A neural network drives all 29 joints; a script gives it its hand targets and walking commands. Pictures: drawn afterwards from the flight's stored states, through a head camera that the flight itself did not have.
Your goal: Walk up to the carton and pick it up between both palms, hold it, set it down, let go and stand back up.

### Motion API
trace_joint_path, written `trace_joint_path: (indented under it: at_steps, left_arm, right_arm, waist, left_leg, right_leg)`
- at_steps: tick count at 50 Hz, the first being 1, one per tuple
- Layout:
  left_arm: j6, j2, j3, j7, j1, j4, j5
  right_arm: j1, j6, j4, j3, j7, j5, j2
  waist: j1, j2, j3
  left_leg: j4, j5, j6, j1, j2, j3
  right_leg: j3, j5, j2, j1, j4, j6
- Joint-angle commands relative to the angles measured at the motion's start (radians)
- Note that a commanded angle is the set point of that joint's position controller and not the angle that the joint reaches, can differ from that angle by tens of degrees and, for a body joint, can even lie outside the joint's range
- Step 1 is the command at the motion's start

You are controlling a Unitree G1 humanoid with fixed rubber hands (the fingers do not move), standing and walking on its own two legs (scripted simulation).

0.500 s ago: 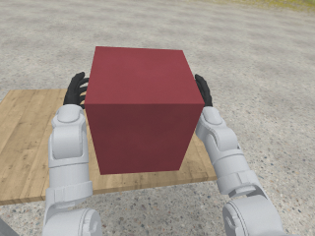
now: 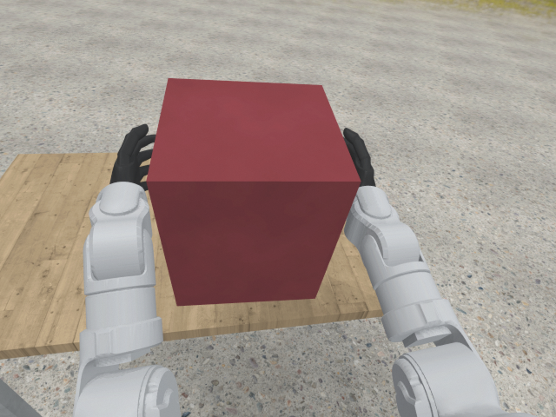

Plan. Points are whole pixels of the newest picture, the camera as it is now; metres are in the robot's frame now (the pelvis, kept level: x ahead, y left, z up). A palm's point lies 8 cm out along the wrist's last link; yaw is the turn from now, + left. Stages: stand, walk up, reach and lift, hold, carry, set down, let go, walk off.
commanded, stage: hold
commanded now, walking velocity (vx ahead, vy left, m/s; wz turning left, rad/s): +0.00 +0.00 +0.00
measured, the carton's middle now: (248, 197) +0.38 +0.01 +0.16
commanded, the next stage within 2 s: none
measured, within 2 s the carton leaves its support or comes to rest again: neither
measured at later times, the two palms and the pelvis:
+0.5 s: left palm (132, 185) +0.36 +0.16 +0.21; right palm (361, 189) +0.36 -0.14 +0.20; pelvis +0.00 +0.00 +0.00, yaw -1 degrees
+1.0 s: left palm (129, 187) +0.36 +0.16 +0.20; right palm (357, 189) +0.36 -0.14 +0.19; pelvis +0.00 +0.00 +0.00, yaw +0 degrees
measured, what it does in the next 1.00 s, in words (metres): stands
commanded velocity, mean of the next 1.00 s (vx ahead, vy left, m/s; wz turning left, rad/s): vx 0.00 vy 0.00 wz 0.00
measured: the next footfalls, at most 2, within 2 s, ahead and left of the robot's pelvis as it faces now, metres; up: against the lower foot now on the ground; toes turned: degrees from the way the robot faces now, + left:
none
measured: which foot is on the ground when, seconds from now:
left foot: down 0.00-1.00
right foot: down 0.00-1.00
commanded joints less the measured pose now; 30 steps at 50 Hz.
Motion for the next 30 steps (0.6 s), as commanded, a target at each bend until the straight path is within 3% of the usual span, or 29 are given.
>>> trace_joint_path:
  at_steps: [1,6,9,11,12,16,24,30]
  left_arm:
    - [-0.051,-0.508,-0.478,-0.143,-0.592,-0.085,-0.15]
    - [-0.058,-0.537,-0.552,-0.128,-0.589,-0.163,-0.188]
    - [-0.042,-0.516,-0.501,-0.128,-0.558,-0.092,-0.151]
    - [-0.035,-0.516,-0.497,-0.135,-0.542,-0.073,-0.137]
    - [-0.037,-0.505,-0.484,-0.135,-0.563,-0.083,-0.136]
    - [-0.05,-0.535,-0.538,-0.121,-0.613,-0.14,-0.179]
    - [-0.041,-0.516,-0.48,-0.133,-0.557,-0.071,-0.149]
    - [-0.048,-0.508,-0.483,-0.141,-0.59,-0.065,-0.146]
  right_arm:
    - [-0.727,-0.04,-0.266,0.334,0.101,0.065,0.554]
    - [-0.737,-0.046,-0.374,0.399,0.092,0.118,0.543]
    - [-0.731,-0.032,-0.314,0.362,0.097,0.09,0.527]
    - [-0.712,-0.034,-0.286,0.343,0.106,0.075,0.514]
    - [-0.718,-0.035,-0.273,0.338,0.11,0.068,0.52]
    - [-0.764,-0.053,-0.336,0.359,0.113,0.094,0.542]
    - [-0.764,-0.052,-0.329,0.362,0.104,0.078,0.534]
    - [-0.741,-0.047,-0.268,0.341,0.102,0.063,0.552]
  waist:
    - [-0.016,0.083,-0.357]
    - [-0.031,0.122,-0.465]
    - [-0.013,0.099,-0.342]
    - [-0.018,0.107,-0.313]
    - [-0.001,0.099,-0.322]
    - [-0.013,0.1,-0.436]
    - [0.015,0.058,-0.4]
    - [-0.004,0.07,-0.364]
  left_leg:
    - [-0.011,0.164,0.004,0.199,-0.053,0.038]
    - [0.056,0.356,-0.036,0.28,-0.057,0.017]
    - [0.006,0.216,-0.021,0.224,-0.053,0.028]
    - [-0.017,0.158,-0.014,0.193,-0.047,0.032]
    - [-0.021,0.155,-0.007,0.186,-0.048,0.039]
    - [0.018,0.266,-0.02,0.255,-0.04,0.024]
    - [0.008,0.202,0.005,0.225,-0.049,0.038]
    - [-0.008,0.179,0.007,0.196,-0.053,0.044]
  right_leg:
    - [-0.021,0.129,0.046,-0.051,-0.038,0.051]
    - [-0.03,0.283,0.062,-0.019,-0.009,0.051]
    - [-0.033,0.136,0.058,-0.057,-0.038,0.044]
    - [-0.028,0.098,0.052,-0.074,-0.039,0.038]
    - [-0.027,0.086,0.054,-0.069,-0.043,0.038]
    - [-0.033,0.162,0.065,-0.061,-0.03,0.038]
    - [-0.029,0.137,0.061,-0.042,-0.035,0.05]
    - [-0.022,0.146,0.051,-0.038,-0.038,0.052]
